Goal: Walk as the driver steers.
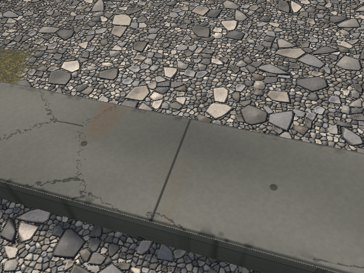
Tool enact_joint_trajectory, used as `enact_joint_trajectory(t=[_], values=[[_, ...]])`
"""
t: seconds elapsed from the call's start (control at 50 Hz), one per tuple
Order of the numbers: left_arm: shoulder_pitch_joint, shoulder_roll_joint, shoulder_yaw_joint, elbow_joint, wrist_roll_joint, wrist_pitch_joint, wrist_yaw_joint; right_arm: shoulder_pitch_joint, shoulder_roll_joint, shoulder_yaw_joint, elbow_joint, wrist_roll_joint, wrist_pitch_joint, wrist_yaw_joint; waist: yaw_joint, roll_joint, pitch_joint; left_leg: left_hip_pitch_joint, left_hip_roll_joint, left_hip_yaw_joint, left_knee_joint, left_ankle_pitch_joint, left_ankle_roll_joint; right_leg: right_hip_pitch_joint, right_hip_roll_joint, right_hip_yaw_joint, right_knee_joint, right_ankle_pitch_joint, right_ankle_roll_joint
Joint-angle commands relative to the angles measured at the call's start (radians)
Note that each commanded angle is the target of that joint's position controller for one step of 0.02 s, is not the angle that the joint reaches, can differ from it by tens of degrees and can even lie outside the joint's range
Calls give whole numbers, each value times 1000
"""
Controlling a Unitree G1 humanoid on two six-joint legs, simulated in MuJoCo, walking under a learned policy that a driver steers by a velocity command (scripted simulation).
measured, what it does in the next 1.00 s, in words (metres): climbs: left foot, then right foot 0.17 m higher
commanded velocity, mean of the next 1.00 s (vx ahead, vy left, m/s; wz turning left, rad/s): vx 0.50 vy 0.00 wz -0.01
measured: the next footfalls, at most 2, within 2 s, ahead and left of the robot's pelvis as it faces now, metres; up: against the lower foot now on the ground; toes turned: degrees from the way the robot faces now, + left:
left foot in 0.26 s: +0.31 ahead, +0.15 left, +0.00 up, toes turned +2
right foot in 0.88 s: +0.68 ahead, -0.12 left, +0.17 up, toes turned -5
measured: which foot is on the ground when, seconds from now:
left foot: up 0.00-0.24, down 0.26-0.90, up 0.92-1.00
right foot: down 0.00-0.26, up 0.28-0.86, down 0.88-1.00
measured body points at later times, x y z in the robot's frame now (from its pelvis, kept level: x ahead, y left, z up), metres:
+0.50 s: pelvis +0.26 +0.07 +0.00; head +0.28 +0.09 +0.45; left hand +0.40 +0.34 -0.12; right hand +0.33 -0.21 -0.12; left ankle +0.27 +0.15 -0.75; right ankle +0.31 -0.09 -0.67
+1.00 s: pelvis +0.55 -0.04 +0.07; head +0.56 -0.05 +0.52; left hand +0.69 +0.20 -0.04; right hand +0.60 -0.30 -0.07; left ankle +0.39 +0.14 -0.52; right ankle +0.64 -0.12 -0.58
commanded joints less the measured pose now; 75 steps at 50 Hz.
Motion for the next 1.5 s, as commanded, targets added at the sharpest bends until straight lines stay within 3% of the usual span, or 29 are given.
enact_joint_trajectory(t=[0.02,0.16,0.24,0.26,0.28,0.3,0.32,0.36,0.46,0.52,0.6,0.7,0.76,0.78,0.8,0.84,0.86,0.88,0.9,0.92,0.94,0.98,1.02,1.04,1.1,1.16,1.26,1.38,1.5], values=[[-65,158,38,-55,-2,-24,12,-32,-29,-1,-62,-6,-5,2,-27,-100,10,-5,11,-11,-171,172,-17,-18,-245,145,-163,232,-167],[22,197,48,31,-19,-7,27,-213,-47,2,-126,8,-20,23,18,-108,41,41,-42,-7,-432,245,36,124,-297,125,-108,228,-114],[-4,183,41,45,-12,16,37,0,-119,-34,-70,-1,-26,19,-104,-112,-112,363,-113,60,-507,172,115,166,-246,82,193,592,-54],[11,141,20,26,9,17,41,152,-178,-54,-38,-9,-23,11,-158,-40,-247,645,-1,-53,-459,304,160,11,-194,45,437,407,-18],[143,36,-15,12,16,0,30,233,-270,-77,-16,-15,-10,8,-107,222,-365,1020,238,-477,-505,202,324,-414,-25,0,806,-153,66],[114,101,-1,40,-2,-15,22,262,-192,-59,-9,6,-6,13,-149,178,-408,1026,257,-667,-623,-9,344,-532,-21,136,957,-431,65],[22,164,18,15,-34,-25,13,178,-152,-44,-25,11,-10,13,-139,98,-247,892,225,-545,-661,-119,297,-614,-80,148,989,-361,47],[-93,149,16,-11,-19,-24,23,54,-101,-28,-43,-2,-16,14,-93,11,-79,619,157,-364,-730,-18,260,-572,-160,102,898,-214,43],[-53,79,6,4,8,12,37,26,-91,-26,-20,-11,-35,7,-17,34,-66,436,91,-139,-803,364,275,-431,-181,83,784,-73,85],[-67,46,-6,14,5,33,35,94,-88,-24,17,-10,-12,-5,-38,46,-67,474,100,-119,-826,262,288,-495,-180,50,850,-42,110],[-163,2,-12,-24,-39,46,33,309,-32,3,120,-1,31,-17,-90,45,65,769,228,-288,-779,-42,335,-1191,-170,92,1646,-342,99],[-358,-137,-100,-154,-55,6,6,459,7,26,201,-20,65,-41,-126,-14,150,838,254,-238,-700,-28,250,-1653,-144,141,2058,-491,88],[-508,-147,-148,-322,-10,-13,-5,308,-8,38,172,5,60,-69,-55,-36,176,346,110,-53,-897,-84,189,-1282,-198,-49,1540,-278,105],[-504,-146,-159,-359,21,-16,-13,291,-34,29,161,16,46,-69,-30,-44,84,97,119,-14,-1075,12,207,-803,-216,-86,1311,-95,65],[-472,-140,-143,-350,30,-19,-3,275,-54,20,176,36,46,-62,3,34,-29,155,91,36,-1088,310,205,-551,-175,-115,1229,-37,41],[-221,-25,-86,-281,-2,-22,2,292,-164,-1,182,32,37,-43,121,167,-224,461,112,84,-833,1355,192,-290,-43,-170,1120,-168,-8],[-100,29,-59,-248,-14,-9,2,306,-209,-12,206,18,55,-41,193,250,-281,665,132,69,-651,1628,157,-260,-2,-137,965,-241,-31],[-27,108,-26,-218,-13,4,-2,310,-182,-11,206,13,61,-49,221,258,-272,739,120,33,-446,1664,132,-228,5,-19,776,-247,-66],[132,253,13,-135,27,9,-9,325,-67,7,162,1,45,-52,185,-153,-347,492,9,-39,-72,1029,90,14,-179,427,557,-61,-148],[238,281,24,-44,35,20,-1,401,71,24,163,-12,12,-11,108,-543,-501,250,-250,-181,277,-52,67,216,-346,959,97,-92,-202],[179,179,5,-61,49,15,4,428,89,10,197,13,-11,30,75,-303,-489,144,-269,-331,585,-80,73,156,-418,1066,33,-264,-190],[7,8,-31,-10,3,5,-20,118,99,21,49,22,1,41,19,-102,-69,-75,-156,-154,657,-54,130,-222,-351,730,99,-473,-115],[-37,-139,-63,81,48,-12,-38,90,90,24,-5,25,9,32,-64,-85,1,-50,-90,-149,763,-6,191,-424,-276,409,175,-312,-88],[-35,-162,-65,106,42,-21,-38,142,103,30,-10,30,20,31,-97,-121,-1,-89,-90,-154,773,12,201,-402,-264,361,117,-320,-85],[-29,-110,-54,172,15,-32,-41,142,127,54,-31,14,30,13,-135,-90,32,-233,-116,-183,744,104,211,-356,-242,211,38,-151,-57],[-15,-39,-43,147,17,-36,-6,22,41,36,-66,-5,26,4,-88,-82,-1,-207,-108,-71,345,250,116,-270,-197,74,-104,9,-73],[156,25,-33,210,8,-43,37,-163,52,20,-92,12,14,20,15,-96,-27,-285,-53,37,-2,382,72,74,-239,67,-166,211,-58],[227,37,-21,225,5,-7,43,-319,75,13,-121,31,1,44,68,-118,78,-280,-59,73,-337,306,62,288,-294,63,-183,264,-71],[206,110,6,234,6,11,49,-256,13,-12,-125,23,-24,62,-23,-201,10,41,-167,142,-499,163,139,409,-307,27,47,997,-63]])
Keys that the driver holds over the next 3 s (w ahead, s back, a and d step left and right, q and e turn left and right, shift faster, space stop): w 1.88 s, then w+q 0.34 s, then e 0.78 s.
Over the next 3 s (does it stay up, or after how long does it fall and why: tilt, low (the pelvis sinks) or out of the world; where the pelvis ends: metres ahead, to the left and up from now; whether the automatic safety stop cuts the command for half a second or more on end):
stays up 1.42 -0.09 0.16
